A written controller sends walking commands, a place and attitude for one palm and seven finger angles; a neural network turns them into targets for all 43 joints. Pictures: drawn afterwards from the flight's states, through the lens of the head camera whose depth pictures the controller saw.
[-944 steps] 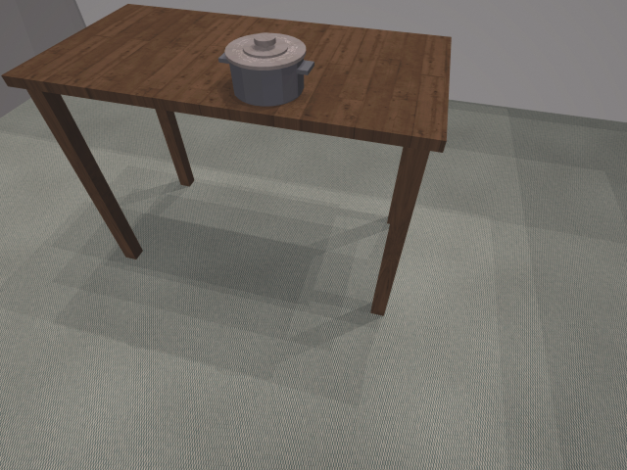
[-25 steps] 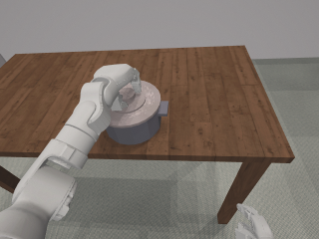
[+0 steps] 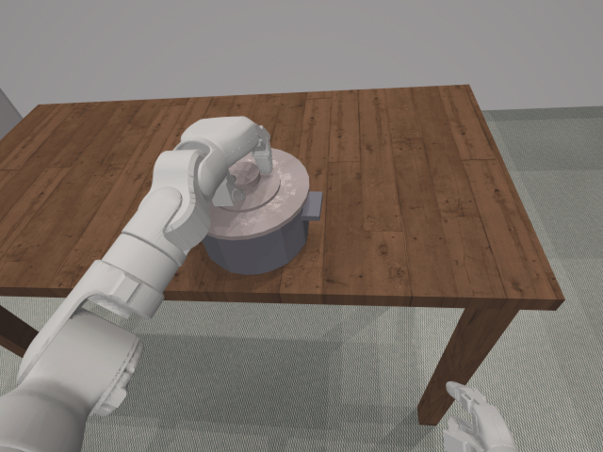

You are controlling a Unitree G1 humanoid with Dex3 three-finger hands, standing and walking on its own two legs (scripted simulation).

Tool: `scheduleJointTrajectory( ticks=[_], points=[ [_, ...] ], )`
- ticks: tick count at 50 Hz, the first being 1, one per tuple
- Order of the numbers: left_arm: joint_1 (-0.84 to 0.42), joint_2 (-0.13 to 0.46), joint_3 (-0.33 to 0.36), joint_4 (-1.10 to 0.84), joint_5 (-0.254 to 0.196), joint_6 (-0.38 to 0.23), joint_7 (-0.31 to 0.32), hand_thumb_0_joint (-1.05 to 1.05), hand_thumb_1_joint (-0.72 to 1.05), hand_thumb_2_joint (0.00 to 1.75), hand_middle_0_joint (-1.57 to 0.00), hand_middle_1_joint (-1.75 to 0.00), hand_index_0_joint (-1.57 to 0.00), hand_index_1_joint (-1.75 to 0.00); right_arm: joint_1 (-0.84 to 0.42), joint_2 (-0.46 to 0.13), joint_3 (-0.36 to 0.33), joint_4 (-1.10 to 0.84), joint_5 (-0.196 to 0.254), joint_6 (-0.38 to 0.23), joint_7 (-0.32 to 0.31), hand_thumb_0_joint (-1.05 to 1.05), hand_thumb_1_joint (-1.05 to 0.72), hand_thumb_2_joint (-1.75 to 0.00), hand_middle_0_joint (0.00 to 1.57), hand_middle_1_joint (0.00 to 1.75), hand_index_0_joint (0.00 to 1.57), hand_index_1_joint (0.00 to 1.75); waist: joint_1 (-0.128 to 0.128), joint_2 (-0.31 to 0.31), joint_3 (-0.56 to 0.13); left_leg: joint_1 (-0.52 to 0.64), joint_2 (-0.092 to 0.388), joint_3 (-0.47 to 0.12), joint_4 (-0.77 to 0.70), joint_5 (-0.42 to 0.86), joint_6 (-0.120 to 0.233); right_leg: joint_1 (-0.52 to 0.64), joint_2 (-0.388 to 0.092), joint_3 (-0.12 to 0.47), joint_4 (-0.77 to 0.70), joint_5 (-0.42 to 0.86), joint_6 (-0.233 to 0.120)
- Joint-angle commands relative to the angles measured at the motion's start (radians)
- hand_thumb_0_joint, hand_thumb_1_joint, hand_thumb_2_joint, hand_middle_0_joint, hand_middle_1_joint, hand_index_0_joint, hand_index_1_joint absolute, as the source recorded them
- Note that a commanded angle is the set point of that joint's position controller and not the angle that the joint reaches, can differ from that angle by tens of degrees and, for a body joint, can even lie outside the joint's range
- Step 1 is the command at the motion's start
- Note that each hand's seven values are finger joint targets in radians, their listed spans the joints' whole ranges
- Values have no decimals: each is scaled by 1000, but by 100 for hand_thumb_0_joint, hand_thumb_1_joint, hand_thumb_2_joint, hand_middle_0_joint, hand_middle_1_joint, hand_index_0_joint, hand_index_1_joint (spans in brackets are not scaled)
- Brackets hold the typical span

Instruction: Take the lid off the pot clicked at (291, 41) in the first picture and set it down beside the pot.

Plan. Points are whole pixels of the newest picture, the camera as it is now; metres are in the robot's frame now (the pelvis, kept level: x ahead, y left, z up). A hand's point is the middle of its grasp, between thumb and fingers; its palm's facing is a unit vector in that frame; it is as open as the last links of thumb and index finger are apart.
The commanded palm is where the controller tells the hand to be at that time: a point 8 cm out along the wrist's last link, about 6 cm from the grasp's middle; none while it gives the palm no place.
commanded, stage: lift the lid straight up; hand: left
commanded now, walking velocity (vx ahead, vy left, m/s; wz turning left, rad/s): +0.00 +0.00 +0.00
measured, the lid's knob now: (242, 176) +0.45 +0.09 +0.14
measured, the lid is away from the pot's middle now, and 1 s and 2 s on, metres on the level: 0.00 0.02 0.05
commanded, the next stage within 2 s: move the lid sideways beside the pot in 1.70 s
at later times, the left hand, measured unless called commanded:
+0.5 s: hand (218, 153) +0.42 +0.11 +0.21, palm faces -0.18 -0.03 -0.98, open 7.9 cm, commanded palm +0.40 +0.11 +0.28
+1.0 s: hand (214, 120) +0.44 +0.10 +0.24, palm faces -0.12 -0.02 -0.99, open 7.9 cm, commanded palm +0.40 +0.12 +0.32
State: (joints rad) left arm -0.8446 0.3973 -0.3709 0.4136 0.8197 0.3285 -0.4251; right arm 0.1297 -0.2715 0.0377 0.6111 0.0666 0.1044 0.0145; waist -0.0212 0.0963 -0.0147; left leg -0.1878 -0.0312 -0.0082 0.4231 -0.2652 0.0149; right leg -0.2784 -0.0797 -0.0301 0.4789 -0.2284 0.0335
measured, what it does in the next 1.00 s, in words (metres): stands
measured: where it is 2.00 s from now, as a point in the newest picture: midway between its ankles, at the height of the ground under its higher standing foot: outside the picture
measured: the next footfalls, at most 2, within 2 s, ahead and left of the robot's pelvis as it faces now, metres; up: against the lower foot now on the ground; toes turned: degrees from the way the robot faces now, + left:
none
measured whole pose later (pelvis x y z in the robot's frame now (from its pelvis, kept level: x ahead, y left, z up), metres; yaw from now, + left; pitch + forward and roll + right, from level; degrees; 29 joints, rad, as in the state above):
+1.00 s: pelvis +0.00 +0.00 +0.00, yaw +0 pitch +2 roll +1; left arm -1.04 0.46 -0.32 0.44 0.83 0.32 -0.50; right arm 0.14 -0.29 0.05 0.61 0.07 0.07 0.01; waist -0.02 0.09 -0.02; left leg -0.19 -0.04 0.00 0.40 -0.25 0.02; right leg -0.29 -0.08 -0.03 0.46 -0.21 0.04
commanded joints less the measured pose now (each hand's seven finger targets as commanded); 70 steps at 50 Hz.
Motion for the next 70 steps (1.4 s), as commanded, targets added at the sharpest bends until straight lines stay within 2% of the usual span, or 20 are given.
scheduleJointTrajectory(
  ticks=[1,3,6,8,10,14,17,20,22,26,29,32,37,41,47,56,62,63,67,70],
  points=[
    [-562,205,176,-207,17,-2,54,0,52,116,-90,-90,-91,-91,-129,-93,-40,-152,2,-44,3,0,-90,-90,20,30,20,30,3,-154,-397,54,-29,-3,-22,361,38,232,74,-34,-1,394,-71],
    [-591,177,145,-203,29,0,51,0,52,116,-90,-90,-91,-91,-136,-85,-34,-155,4,-44,2,0,-90,-90,20,30,20,30,2,-156,-377,52,-30,0,-30,342,36,216,76,-37,-5,372,-70],
    [-595,267,221,-247,25,-8,53,0,52,116,-90,-90,-91,-91,-137,-99,-40,-155,-2,-49,1,0,-90,-90,20,30,20,30,14,-129,-428,69,-31,-2,-18,365,40,246,71,-27,1,397,-73],
    [-624,216,172,-239,36,-6,47,0,52,116,-90,-90,-91,-91,-144,-80,-31,-160,-1,-52,-1,0,-90,-90,20,30,20,30,9,-131,-431,69,-35,-1,-23,363,38,244,74,-30,2,390,-71],
    [-611,220,176,-182,36,3,43,0,52,116,-90,-90,-91,-91,-137,-86,-29,-150,2,-48,-2,0,-90,-90,20,30,20,30,8,-159,-381,42,-32,2,-31,328,36,223,74,-32,-8,364,-69],
    [-641,278,221,-197,40,-8,43,0,52,116,-90,-90,-91,-91,-142,-89,-27,-156,0,-55,-12,0,-90,-90,20,30,20,30,17,-141,-420,44,-34,7,-35,310,37,245,69,-24,-5,352,-69],
    [-678,243,182,-250,31,-17,38,0,52,116,-90,-90,-91,-91,-145,-79,-30,-165,2,-65,-6,0,-90,-90,20,30,20,30,10,-116,-461,78,-33,-1,-28,356,36,252,71,-24,0,373,-69],
    [-672,232,177,-183,31,-2,31,0,52,116,-90,-90,-91,-91,-135,-88,-30,-152,6,-61,-4,0,-90,-90,20,30,20,30,4,-142,-399,60,-30,-4,-32,329,35,211,74,-33,-12,348,-70],
    [-704,264,198,-234,30,-10,30,0,52,116,-90,-90,-91,-91,-138,-89,-26,-161,5,-66,-5,0,-90,-90,20,30,20,30,10,-118,-437,67,-32,-5,-40,338,33,238,72,-29,-7,352,-71],
    [-707,213,160,-195,15,-8,23,0,52,116,-90,-90,-91,-91,-139,-96,-32,-154,8,-65,-4,0,-90,-90,20,30,20,30,-3,-118,-393,70,-30,-7,-32,317,36,191,72,-37,-15,321,-75],
    [-729,282,215,-135,35,-2,25,0,52,116,-90,-90,-91,-91,-126,-94,-24,-145,5,-67,-12,0,-90,-90,20,30,20,30,10,-158,-392,41,-30,-5,-48,281,35,212,72,-32,-18,301,-71],
    [-759,326,247,-171,41,-17,27,0,52,116,-90,-90,-91,-91,-125,-93,-21,-154,0,-74,-15,0,-90,-90,20,30,20,30,18,-131,-446,47,-33,-4,-50,304,35,251,67,-23,-11,321,-71],
    [-775,301,225,-190,37,-19,15,0,52,116,-90,-90,-91,-91,-126,-91,-25,-165,3,-78,-11,0,-90,-90,20,30,20,30,16,-132,-465,62,-30,-1,-44,348,36,256,66,-22,-9,358,-70],
    [-752,258,192,-118,23,-3,4,0,52,116,-90,-90,-91,-91,-123,-106,-30,-154,10,-70,-9,0,-90,-90,20,30,20,30,0,-149,-385,47,-25,1,-44,305,37,197,68,-30,-25,317,-71],
    [-830,353,259,-208,47,-15,-2,0,52,116,-90,-90,-91,-91,-118,-94,-25,-169,2,-86,-11,0,-90,-90,20,30,20,30,20,-135,-501,66,-33,-2,-38,376,40,284,62,-14,-6,396,-68],
    [-815,254,180,-121,22,4,-21,0,52,116,-90,-90,-91,-91,-126,-108,-28,-161,16,-70,-9,0,-90,-90,20,30,20,30,-2,-158,-377,51,-24,6,-42,327,38,183,63,-33,-28,328,-71],
    [-961,366,244,-186,56,-2,-13,0,52,116,-90,-90,-91,-91,-109,-98,-17,-162,6,-86,-13,0,-90,-90,20,30,20,30,11,-110,-510,77,-31,-5,-47,374,36,261,63,-17,-13,371,-72],
    [-986,323,209,-182,57,-2,-16,0,52,116,-90,-90,-91,-91,-122,-93,-21,-165,6,-94,-14,0,-90,-90,20,30,20,30,4,-112,-501,87,-32,-5,-37,375,40,245,63,-18,-13,374,-74],
    [-926,350,247,-139,51,4,-23,0,52,116,-90,-90,-91,-91,-106,-99,-20,-157,6,-91,-9,0,-90,-90,20,30,20,30,17,-147,-487,72,-24,-5,-45,412,37,253,61,-20,-17,395,-72],
    [-878,303,215,-79,51,16,-39,0,52,116,-90,-90,-91,-91,-117,-103,-18,-158,11,-80,-7,0,-90,-90,20,30,20,30,14,-191,-424,36,-23,2,-49,386,38,226,56,-29,-19,389,-71]
  ],
)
